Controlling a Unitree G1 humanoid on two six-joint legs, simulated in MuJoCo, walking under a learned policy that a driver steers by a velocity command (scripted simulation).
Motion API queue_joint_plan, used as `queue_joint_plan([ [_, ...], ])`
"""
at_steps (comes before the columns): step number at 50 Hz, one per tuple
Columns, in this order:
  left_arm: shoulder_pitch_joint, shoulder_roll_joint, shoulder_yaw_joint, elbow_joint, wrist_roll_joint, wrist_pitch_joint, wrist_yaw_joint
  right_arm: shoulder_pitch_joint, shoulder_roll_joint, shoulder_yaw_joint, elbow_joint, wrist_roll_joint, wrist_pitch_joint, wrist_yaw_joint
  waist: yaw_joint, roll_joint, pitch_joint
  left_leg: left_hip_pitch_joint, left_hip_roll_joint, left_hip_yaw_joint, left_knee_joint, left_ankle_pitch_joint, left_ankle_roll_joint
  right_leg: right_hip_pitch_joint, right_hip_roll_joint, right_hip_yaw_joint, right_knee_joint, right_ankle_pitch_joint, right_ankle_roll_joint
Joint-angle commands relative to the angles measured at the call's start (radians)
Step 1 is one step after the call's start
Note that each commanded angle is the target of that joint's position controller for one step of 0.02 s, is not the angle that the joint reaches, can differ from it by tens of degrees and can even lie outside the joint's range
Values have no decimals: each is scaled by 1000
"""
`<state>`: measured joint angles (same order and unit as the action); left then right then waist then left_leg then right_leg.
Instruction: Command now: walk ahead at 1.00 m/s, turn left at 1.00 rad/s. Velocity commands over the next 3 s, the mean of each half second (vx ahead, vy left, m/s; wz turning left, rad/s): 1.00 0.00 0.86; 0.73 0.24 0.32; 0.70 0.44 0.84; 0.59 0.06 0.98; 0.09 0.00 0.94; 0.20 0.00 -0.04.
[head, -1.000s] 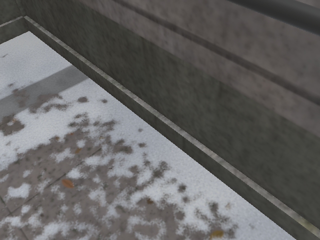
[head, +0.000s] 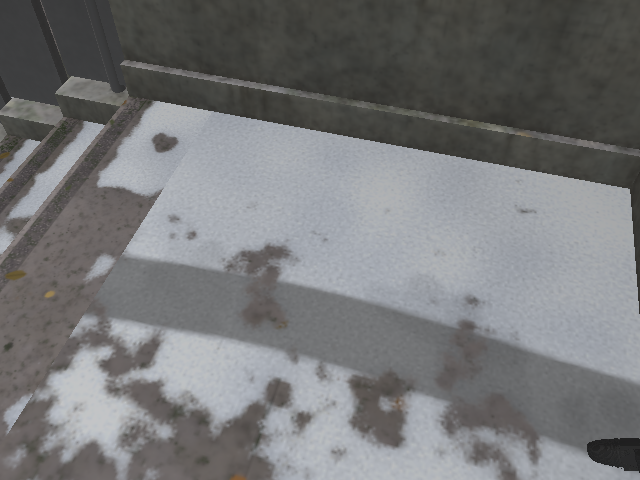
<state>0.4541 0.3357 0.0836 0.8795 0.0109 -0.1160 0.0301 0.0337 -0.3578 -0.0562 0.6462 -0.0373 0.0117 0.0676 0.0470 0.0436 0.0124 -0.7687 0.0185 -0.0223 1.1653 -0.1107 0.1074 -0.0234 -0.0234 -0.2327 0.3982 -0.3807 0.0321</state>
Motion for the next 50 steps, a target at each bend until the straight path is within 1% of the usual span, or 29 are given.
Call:
queue_joint_plan([
  [1,-159,34,-17,-80,0,-36,-4,-63,25,23,-96,9,-2,24,-104,-113,165,104,25,66,-190,102,5,-246,-209,22,-345,304,-86],
  [4,-63,95,-7,-42,1,-22,-8,-60,20,22,-85,8,-8,28,-116,-84,148,277,-85,194,-303,86,77,-135,-211,-72,-251,1061,-100],
  [7,-102,213,13,-73,-5,26,1,287,-75,-24,42,0,-20,-5,-295,-155,-117,619,-186,207,-331,-69,122,-8,-252,-51,315,1586,-84],
  [8,-131,227,17,-98,-12,41,0,442,-103,-46,119,-6,-23,-26,-349,-88,-171,874,-185,157,-485,6,143,-133,-236,-26,627,1379,-77],
  [9,-171,162,10,-106,2,49,-21,406,-136,-79,138,26,-11,-55,-296,69,-117,1016,-120,-13,-585,-45,178,-413,-51,-2,1023,367,-50],
  [10,-67,6,-34,-166,24,33,-27,272,-211,-72,97,8,-5,-55,-102,161,-88,1007,36,-367,-500,237,207,-667,-3,83,1294,-138,-39],
  [11,-105,57,-31,-272,0,12,-26,363,-272,-95,86,-10,7,-61,-152,105,-335,1234,190,-743,-760,-141,405,-828,34,292,1329,-99,-20],
  [12,-172,83,-39,-262,5,-7,-18,389,-222,-93,125,-12,-4,-79,-154,-66,-191,1107,212,-833,-919,-310,357,-886,-29,334,1180,-51,-18],
  [14,-260,67,-51,-246,33,6,-12,327,-146,-70,165,-14,-46,-88,-88,-147,14,815,137,-687,-935,-169,307,-817,-82,338,1027,-53,-7],
  [17,-221,42,-59,-245,50,45,-9,287,-67,-28,159,5,-98,-82,2,-133,51,525,71,-482,-930,33,265,-658,-146,323,796,-91,21],
  [19,-364,8,-76,-301,50,37,-29,300,-83,-33,172,20,-118,-72,-40,-90,124,409,21,-393,-1008,86,234,-608,-149,263,587,72,15],
  [22,-406,-13,-82,-307,21,30,-62,336,-103,-50,208,39,-132,-49,-90,-36,81,390,-28,-290,-1052,236,170,-331,-89,201,292,543,-39],
  [25,-433,52,-57,-292,10,39,-54,381,-155,-58,248,34,-125,-55,-109,-15,30,654,12,-262,-965,538,120,-289,-10,163,170,508,-70],
  [26,-381,80,-45,-281,19,37,-49,392,-177,-62,254,24,-125,-64,-81,-7,-6,722,26,-255,-863,711,99,-243,22,153,154,450,-79],
  [28,38,163,3,-163,17,38,-23,305,-224,-71,253,-14,-116,-69,165,16,-198,631,-4,-216,-357,844,62,158,29,145,215,267,-93],
  [29,222,237,16,-115,25,42,-2,297,-85,-41,236,-25,-121,-76,224,-180,-277,412,-97,-178,130,243,28,345,-162,396,266,-2,-115],
  [30,153,292,18,-106,49,33,-16,500,32,-5,194,52,-133,-69,37,-643,-405,160,-267,-222,384,-392,9,444,-401,1073,-90,-255,-232],
  [31,-40,167,6,-141,33,39,-23,422,-57,-3,215,23,-128,-80,5,-373,-245,69,-132,-192,357,-256,46,288,-375,1112,-160,-477,-243],
  [32,-108,96,-9,-143,20,33,-24,318,-89,-7,211,13,-119,-65,2,-175,-140,91,-74,-156,298,-168,40,129,-351,948,-142,-426,-253],
  [33,-70,107,-9,-80,5,28,9,318,-66,-8,253,-31,-90,-54,-21,84,-8,147,-104,-184,309,-133,-20,-29,-404,871,-66,414,-243],
  [34,5,123,-13,-38,17,10,10,293,-32,0,236,-51,-77,-40,-20,117,-22,174,-103,-218,275,-151,-37,-51,-368,721,5,890,-228],
  [35,28,125,-19,-3,11,4,8,299,-14,0,231,-49,-59,-21,-44,19,-35,154,-110,-221,232,-158,-49,-48,-345,606,23,1011,-216],
  [37,-120,8,-51,-6,-2,10,-33,208,19,25,144,-21,-62,-2,-78,-259,-73,171,-28,-136,-7,-134,-33,-132,-164,432,-157,-31,-183],
  [38,-34,112,-16,39,-1,18,3,191,3,15,158,-52,-35,18,-57,-90,88,115,-77,-159,-41,-66,-46,-122,-249,452,-69,866,-176],
  [40,95,100,-14,89,-13,7,14,160,32,30,135,-74,-19,39,-68,-79,33,92,-66,-74,-139,-58,-49,-36,-276,355,-26,1261,-146],
  [43,-42,66,-11,40,-13,-14,-11,-26,32,47,83,-3,-41,69,-43,-156,80,217,-32,-7,-395,220,-31,-187,-181,172,-280,518,-98],
  [44,19,202,3,26,-60,4,38,2,32,35,7,51,-32,70,-70,-103,146,156,-60,-66,-394,171,-16,-102,-262,223,-178,830,-74],
  [47,48,192,6,17,-38,56,104,74,24,23,-54,28,-20,132,-128,-142,69,155,-76,11,-441,163,-21,7,-244,90,-51,1086,6],
  [50,-83,230,29,-62,-35,60,119,230,-31,-16,-62,55,6,121,-251,-238,-34,597,-124,118,-463,105,-35,-167,-231,31,128,1314,-55],
])
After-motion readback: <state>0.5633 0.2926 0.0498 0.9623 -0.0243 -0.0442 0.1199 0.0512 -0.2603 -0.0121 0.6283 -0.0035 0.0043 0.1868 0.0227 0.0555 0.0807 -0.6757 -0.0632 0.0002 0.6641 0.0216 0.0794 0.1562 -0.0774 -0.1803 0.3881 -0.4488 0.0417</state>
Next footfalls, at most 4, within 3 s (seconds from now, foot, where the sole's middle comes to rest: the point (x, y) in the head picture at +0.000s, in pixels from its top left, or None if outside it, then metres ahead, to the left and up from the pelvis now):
0.18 left None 0.37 0.05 -0.77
0.56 right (343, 315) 0.88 0.02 -0.77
1.06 left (201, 235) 1.12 0.40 -0.77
1.28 right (237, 189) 1.30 0.33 -0.77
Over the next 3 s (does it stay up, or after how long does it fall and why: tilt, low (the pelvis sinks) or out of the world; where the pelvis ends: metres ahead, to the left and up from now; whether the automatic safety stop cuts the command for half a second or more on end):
stays up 1.28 1.06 -0.18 its command is cut before an obstacle after 0.8 s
